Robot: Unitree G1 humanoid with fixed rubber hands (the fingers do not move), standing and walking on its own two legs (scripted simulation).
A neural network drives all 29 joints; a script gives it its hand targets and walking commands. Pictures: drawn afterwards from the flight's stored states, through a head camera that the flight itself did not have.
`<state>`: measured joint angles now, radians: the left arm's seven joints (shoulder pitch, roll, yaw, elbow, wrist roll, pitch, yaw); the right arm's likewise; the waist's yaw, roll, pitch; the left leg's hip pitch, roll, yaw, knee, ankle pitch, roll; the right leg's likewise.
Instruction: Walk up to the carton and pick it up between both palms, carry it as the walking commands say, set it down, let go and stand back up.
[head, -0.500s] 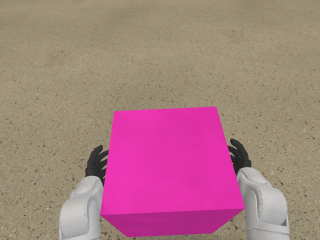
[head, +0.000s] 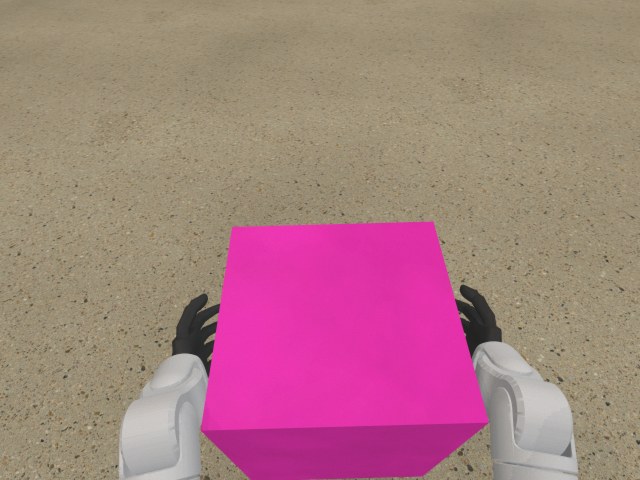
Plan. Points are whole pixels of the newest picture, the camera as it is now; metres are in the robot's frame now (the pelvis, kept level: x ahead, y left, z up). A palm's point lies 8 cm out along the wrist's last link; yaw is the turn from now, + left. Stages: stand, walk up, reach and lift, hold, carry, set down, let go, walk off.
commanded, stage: carry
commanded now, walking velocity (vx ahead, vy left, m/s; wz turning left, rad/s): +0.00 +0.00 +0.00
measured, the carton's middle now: (335, 362) +0.27 +0.00 +0.00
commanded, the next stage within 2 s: hold in 0.10 s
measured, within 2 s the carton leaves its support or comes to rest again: neither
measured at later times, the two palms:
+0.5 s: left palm (203, 343) +0.29 +0.17 +0.03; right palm (459, 332) +0.30 -0.16 +0.03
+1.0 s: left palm (206, 348) +0.32 +0.19 -0.03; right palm (435, 342) +0.32 -0.15 -0.04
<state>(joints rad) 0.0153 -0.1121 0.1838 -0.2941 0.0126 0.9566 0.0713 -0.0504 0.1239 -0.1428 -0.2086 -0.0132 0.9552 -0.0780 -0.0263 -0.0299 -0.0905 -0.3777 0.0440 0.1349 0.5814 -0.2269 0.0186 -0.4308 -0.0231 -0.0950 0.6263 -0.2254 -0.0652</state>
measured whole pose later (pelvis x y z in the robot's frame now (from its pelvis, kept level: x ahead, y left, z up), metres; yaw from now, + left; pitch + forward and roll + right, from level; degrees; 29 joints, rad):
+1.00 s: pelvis +0.02 +0.02 +0.00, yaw -2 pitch +3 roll +1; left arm -0.24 -0.12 0.39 0.34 0.19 0.40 -0.09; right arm -0.36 0.11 -0.31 0.50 -0.17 0.38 0.04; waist -0.03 0.01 0.12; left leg -0.40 0.01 0.10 0.63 -0.28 0.02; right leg -0.44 -0.01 -0.07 0.63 -0.25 -0.04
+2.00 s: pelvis -0.03 +0.04 -0.11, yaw -2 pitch +30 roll +1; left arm -0.66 0.04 0.19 0.60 0.06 0.05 0.16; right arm -0.74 -0.13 -0.19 0.78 -0.07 -0.01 -0.07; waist -0.03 0.01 0.12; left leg -1.33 0.00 0.09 1.20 -0.40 0.05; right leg -1.37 -0.01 0.00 1.17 -0.33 0.00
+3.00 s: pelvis -0.05 +0.04 -0.25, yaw -2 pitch +38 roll +2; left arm -1.11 0.19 0.20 0.75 -0.04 0.13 0.15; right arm -1.18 -0.25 -0.16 0.90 0.04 0.09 -0.12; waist -0.03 0.00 0.24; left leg -1.85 -0.02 0.08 1.74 -0.55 0.05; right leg -1.91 -0.01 0.02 1.71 -0.46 0.00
